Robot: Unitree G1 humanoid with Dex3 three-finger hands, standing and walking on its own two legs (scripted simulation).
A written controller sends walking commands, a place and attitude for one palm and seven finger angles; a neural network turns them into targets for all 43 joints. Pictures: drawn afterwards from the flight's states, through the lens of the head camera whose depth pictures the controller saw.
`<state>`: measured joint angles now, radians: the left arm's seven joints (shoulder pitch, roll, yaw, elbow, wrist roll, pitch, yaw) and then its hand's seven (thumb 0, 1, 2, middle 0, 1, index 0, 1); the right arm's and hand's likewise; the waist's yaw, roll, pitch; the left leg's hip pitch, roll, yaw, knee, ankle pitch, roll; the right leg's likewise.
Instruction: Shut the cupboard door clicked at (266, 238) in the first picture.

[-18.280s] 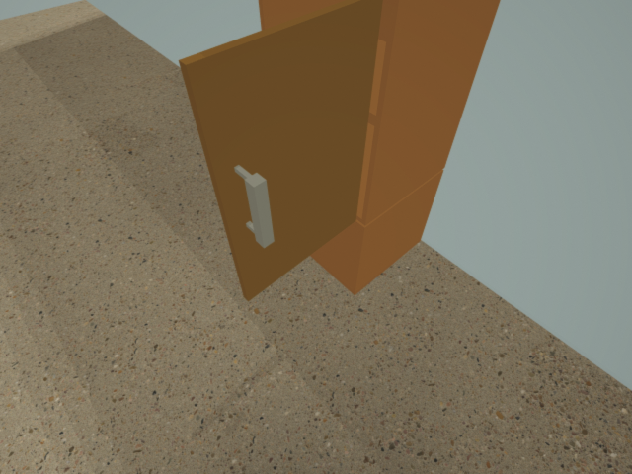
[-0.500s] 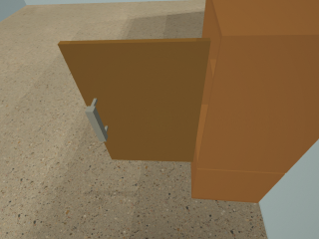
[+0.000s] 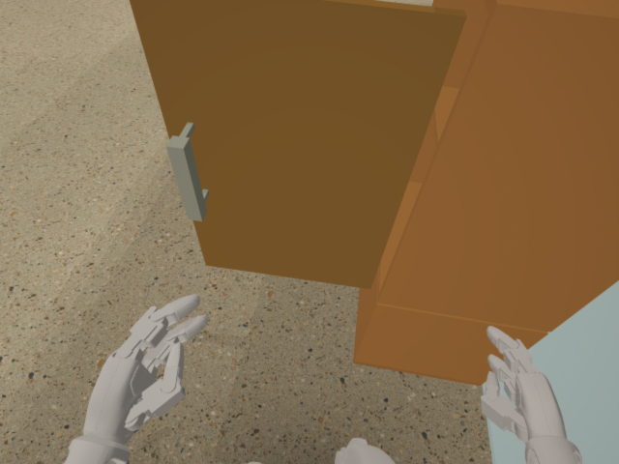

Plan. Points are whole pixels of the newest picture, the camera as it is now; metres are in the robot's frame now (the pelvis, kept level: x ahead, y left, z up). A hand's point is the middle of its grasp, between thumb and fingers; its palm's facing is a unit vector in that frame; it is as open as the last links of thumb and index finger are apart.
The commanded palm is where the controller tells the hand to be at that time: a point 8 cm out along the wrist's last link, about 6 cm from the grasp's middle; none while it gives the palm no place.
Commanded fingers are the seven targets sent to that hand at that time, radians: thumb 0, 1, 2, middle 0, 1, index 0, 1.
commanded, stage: raise the hand and make a fist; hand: left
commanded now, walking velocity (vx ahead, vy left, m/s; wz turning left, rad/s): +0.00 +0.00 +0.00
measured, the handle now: (193, 173) +0.54 +0.22 +0.04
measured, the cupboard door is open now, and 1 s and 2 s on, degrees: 91 91 91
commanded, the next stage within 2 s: bring the fist close to the handle in 1.58 s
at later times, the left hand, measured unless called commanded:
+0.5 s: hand (147, 400) +0.19 +0.19 +0.02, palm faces -0.07 -1.00 -0.04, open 4.2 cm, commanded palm +0.16 +0.24 +0.02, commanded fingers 0.00 0.90 0.90 -0.97 -1.14 -0.97 -1.14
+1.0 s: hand (127, 386) +0.20 +0.21 +0.04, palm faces -0.09 -1.00 -0.04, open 3.1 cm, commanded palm +0.18 +0.27 +0.04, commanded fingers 0.00 0.90 0.90 -1.30 -1.50 -1.30 -1.50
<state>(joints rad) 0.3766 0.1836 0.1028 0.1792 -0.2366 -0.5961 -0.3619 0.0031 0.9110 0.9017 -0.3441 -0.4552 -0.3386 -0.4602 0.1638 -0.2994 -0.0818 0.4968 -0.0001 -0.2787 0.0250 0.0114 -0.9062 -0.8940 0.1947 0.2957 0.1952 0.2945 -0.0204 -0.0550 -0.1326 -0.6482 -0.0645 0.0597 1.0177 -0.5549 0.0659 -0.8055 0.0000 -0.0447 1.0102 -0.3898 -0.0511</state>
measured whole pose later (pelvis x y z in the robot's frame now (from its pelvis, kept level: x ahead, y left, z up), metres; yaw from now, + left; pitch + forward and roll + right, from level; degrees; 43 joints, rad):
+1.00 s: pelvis +0.00 +0.03 -0.02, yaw +2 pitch +15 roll -4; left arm 0.41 0.28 0.13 -0.09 -0.27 -0.34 -0.34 0.02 0.90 0.90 -1.24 -1.43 -1.23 -1.43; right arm 0.23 -0.23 0.05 0.40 0.01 -0.18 -0.02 0.01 -0.90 -0.89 0.20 0.30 0.20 0.30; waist 0.01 0.02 -0.14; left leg -0.80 -0.05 -0.01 1.16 -0.60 0.08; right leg -0.89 0.00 -0.12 1.04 -0.40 -0.02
